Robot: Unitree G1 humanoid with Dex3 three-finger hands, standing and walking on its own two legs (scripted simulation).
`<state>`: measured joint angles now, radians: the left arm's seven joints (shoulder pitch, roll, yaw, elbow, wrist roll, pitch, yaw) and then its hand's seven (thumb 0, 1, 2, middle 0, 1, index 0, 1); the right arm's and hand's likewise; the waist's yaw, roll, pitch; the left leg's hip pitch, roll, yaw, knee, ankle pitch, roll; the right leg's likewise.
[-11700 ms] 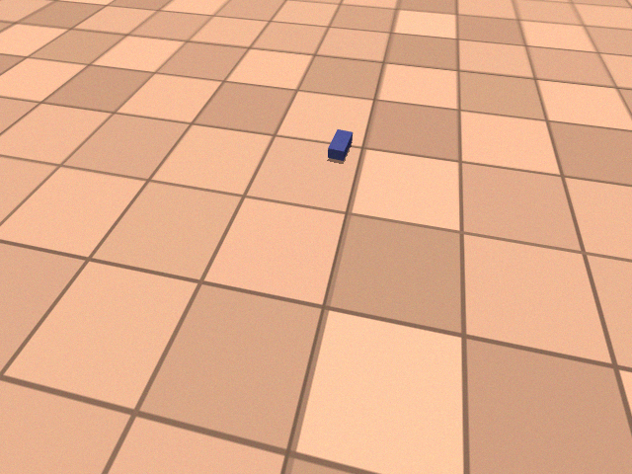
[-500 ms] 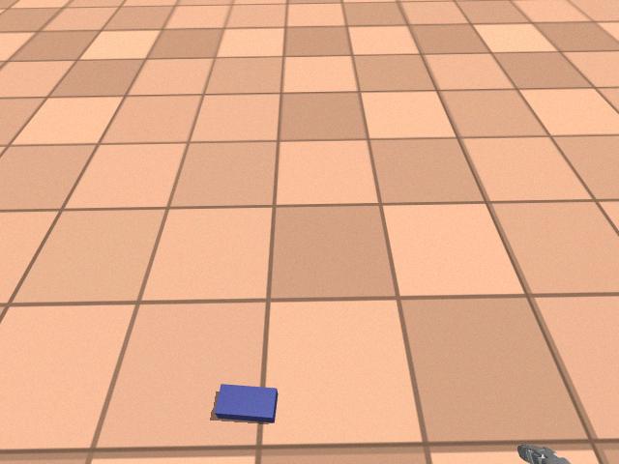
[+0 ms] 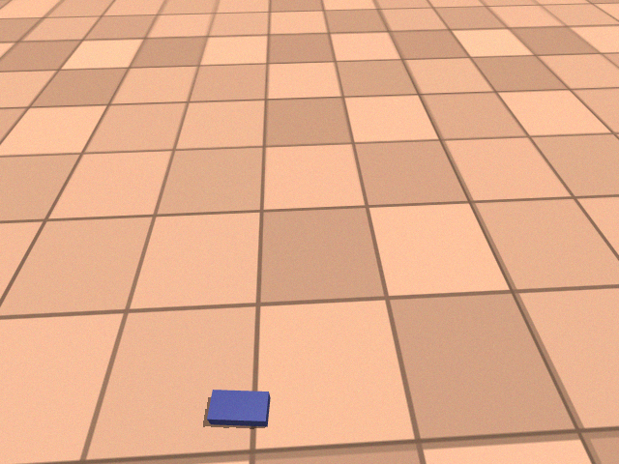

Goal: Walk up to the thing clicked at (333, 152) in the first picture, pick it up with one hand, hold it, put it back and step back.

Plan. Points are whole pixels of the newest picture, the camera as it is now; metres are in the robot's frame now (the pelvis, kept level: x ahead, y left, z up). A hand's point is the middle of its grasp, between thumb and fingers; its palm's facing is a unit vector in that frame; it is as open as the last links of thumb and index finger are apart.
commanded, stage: walk up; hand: left
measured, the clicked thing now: (239, 408) +0.40 +0.23 -0.75
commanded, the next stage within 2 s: stand in 0.14 s
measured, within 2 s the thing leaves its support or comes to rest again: neither
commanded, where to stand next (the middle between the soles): +0.01 +0.00 m, yaw -1 degrees
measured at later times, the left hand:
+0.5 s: hand out of the picture +0.05 +0.26 -0.15, palm faces -0.02 -0.94 -0.35, open 7.4 cm
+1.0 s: hand out of the picture +0.04 +0.27 -0.16, palm faces -0.03 -0.94 -0.35, open 7.4 cm
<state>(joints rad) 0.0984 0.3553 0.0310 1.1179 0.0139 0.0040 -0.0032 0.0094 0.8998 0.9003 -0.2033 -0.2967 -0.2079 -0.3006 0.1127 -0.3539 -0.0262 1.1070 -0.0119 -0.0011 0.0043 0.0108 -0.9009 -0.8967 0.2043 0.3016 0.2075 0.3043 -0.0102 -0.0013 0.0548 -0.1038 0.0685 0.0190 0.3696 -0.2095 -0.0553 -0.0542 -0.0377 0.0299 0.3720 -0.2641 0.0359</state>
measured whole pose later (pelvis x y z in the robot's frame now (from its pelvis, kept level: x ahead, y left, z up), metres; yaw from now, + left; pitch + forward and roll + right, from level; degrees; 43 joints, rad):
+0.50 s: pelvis -0.02 +0.00 +0.00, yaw +0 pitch -3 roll +0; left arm 0.13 0.36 0.01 1.11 0.02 0.00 0.00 0.01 0.90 0.90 -0.20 -0.30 -0.21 -0.30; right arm 0.09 -0.35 -0.02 1.11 -0.01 0.00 0.01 0.01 -0.90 -0.90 0.20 0.30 0.21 0.30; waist 0.00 -0.01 0.06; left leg -0.12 0.07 0.02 0.34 -0.17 -0.05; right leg -0.06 -0.04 0.03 0.32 -0.21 0.04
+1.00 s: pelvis -0.03 +0.01 +0.00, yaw +0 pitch -3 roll +0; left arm 0.14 0.37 0.01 1.11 0.01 0.00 -0.01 0.01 0.90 0.90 -0.20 -0.30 -0.21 -0.30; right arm 0.12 -0.35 -0.02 1.13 -0.01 0.00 0.01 0.01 -0.90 -0.90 0.20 0.30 0.21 0.30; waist 0.00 -0.01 0.06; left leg -0.14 0.05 0.02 0.35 -0.16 -0.04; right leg -0.08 -0.05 0.03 0.34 -0.21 0.06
